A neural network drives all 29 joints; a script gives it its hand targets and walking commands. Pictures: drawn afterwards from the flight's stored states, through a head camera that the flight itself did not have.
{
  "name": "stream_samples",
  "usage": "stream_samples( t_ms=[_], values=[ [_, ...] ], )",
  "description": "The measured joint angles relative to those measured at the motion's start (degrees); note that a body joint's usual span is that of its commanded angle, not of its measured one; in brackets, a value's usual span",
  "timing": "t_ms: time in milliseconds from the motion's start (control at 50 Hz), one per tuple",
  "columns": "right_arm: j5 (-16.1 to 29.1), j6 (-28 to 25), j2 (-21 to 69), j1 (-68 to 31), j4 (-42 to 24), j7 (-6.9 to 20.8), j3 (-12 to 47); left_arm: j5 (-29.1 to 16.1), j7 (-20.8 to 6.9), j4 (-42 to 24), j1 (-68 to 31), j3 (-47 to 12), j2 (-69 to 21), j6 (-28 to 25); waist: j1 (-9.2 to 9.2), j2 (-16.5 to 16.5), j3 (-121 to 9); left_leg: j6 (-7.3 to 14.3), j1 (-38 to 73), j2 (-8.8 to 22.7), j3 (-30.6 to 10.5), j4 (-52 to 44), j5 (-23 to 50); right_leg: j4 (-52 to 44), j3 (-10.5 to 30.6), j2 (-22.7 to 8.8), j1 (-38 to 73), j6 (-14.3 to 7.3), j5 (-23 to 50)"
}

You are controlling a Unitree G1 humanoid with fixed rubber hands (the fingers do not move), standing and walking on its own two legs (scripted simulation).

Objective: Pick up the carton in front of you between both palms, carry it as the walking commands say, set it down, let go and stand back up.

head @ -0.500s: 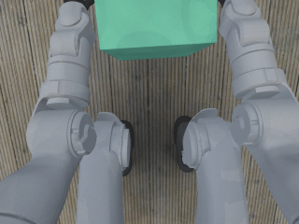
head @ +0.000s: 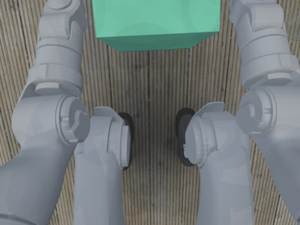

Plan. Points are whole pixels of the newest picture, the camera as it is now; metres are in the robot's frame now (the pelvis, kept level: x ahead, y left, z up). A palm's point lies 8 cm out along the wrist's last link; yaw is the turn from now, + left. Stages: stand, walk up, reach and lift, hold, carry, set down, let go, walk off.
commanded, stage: set down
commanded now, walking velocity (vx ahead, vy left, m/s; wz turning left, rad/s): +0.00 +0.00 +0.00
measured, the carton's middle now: out of the picture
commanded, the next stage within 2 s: let go in 1.74 s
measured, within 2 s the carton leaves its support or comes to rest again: neither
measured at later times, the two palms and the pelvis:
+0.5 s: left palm out of the picture +0.54 +0.16 -0.19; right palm out of the picture +0.54 -0.19 -0.19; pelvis +0.00 +0.00 +0.00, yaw +0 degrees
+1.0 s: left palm out of the picture +0.56 +0.17 -0.06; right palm out of the picture +0.56 -0.21 -0.06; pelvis +0.01 +0.00 +0.05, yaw +0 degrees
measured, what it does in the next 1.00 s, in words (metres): rises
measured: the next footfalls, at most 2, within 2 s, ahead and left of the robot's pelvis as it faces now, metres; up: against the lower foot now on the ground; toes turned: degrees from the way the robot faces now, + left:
none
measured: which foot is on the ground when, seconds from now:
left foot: down 0.00-1.00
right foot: down 0.00-1.00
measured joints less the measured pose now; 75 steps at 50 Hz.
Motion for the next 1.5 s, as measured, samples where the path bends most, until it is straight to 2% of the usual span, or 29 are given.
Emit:
stream_samples(
  t_ms=[320, 420, 460, 540, 640, 720, 820, 920, 1120, 1360, 1500],
  values=[
    [-3.7, -1.0, -1.0, -2.1, 1.1, 4.3, -3.7, 3.4, -4.4, 1.0, -2.3, 3.5, 0.6, -0.5, -0.07, -0.1, 3.5, 0.0, 1.6, -0.1, 0.5, 0.6, -0.2, 0.9, 0.4, 0.0, 1.5, 0.2, -0.3],
    [-3.6, -3.1, -1.8, -3.0, 4.1, 3.1, -2.5, 3.0, -3.7, 3.8, -3.4, 1.5, 1.6, -2.2, -0.13, -0.3, 5.6, -0.3, 2.6, -0.1, 0.5, 1.0, -0.7, 1.4, 0.5, 0.0, 2.3, 0.3, -0.8],
    [-1.4, -4.7, -3.0, -3.1, 6.1, 0.7, -0.3, 1.1, -1.7, 5.8, -3.6, -1.2, 2.7, -3.5, 0.0, -0.5, 6.8, -0.4, 3.2, 0.0, 0.5, 1.1, -1.1, 1.5, 0.5, 0.1, 2.8, 0.3, -1.1],
    [6.9, -7.7, -6.3, -1.7, 8.3, -3.4, 5.5, -5.9, 1.6, 7.8, -2.3, -6.9, 5.5, -6.1, 0.15, -0.6, 7.9, -0.4, 3.6, 0.1, 0.3, 1.7, -2.1, 2.0, 0.2, 0.1, 3.2, 0.1, -1.9],
    [14.6, -9.0, -9.4, -0.5, 8.0, -4.6, 11.6, -12.5, 2.8, 6.8, -0.5, -12.6, 8.1, -7.3, 0.09, -0.8, 6.1, -0.3, 2.7, 0.2, 0.4, 2.9, -2.9, 3.3, 0.1, 0.0, 2.2, -0.1, -2.8],
    [16.7, -8.8, -9.6, -0.2, 7.1, -4.6, 13.3, -14.6, 3.0, 5.7, 0.3, -14.3, 8.5, -7.1, 0.17, -1.0, 2.6, -0.4, 1.4, 0.3, 0.4, 2.9, -2.9, 3.3, 0.1, 0.1, 0.8, -0.2, -2.6],
    [16.3, -7.4, -8.3, 1.9, 3.1, -5.5, 12.8, -14.6, 4.0, 1.1, 2.7, -14.3, 7.5, -5.6, 0.26, -0.9, -1.6, -0.4, 1.4, 0.3, 0.1, 0.5, -2.2, 0.9, 0.0, 0.1, 1.0, -0.3, -2.0],
    [14.1, -5.0, -6.7, 4.5, 0.1, -6.1, 10.6, -12.6, 4.8, -2.0, 5.2, -12.4, 5.8, -3.2, 0.26, -0.9, -6.7, -0.3, 3.5, 0.2, -0.1, -5.1, -1.1, -4.7, 0.2, 0.1, 3.1, -0.3, -1.1],
    [9.8, -4.3, -5.7, 6.1, 1.4, -4.7, 6.7, -8.0, 3.4, -0.9, 6.7, -7.7, 4.1, -2.3, 0.8, -1.0, -16.7, 0.0, 6.0, 0.8, -0.6, -17.0, 1.7, -16.8, 0.6, 0.5, 5.7, -0.1, 1.8],
    [8.3, -1.5, -5.0, 11.7, -6.5, -3.4, 5.1, -7.7, 2.4, -8.6, 12.5, -7.1, 3.9, 0.2, 1.04, -1.3, -21.4, -0.1, 12.8, 1.1, -1.2, -29.5, 4.0, -29.2, 0.9, 0.6, 12.4, -0.3, 4.1],
    [7.6, -1.0, -4.4, 14.4, -7.4, -2.3, 4.2, -6.6, 1.1, -9.7, 15.5, -6.1, 3.3, 0.5, 0.95, -1.5, -24.3, 0.0, 19.0, 1.3, -1.4, -38.3, 6.0, -37.9, 1.2, 0.6, 18.6, -0.4, 6.0]
  ],
)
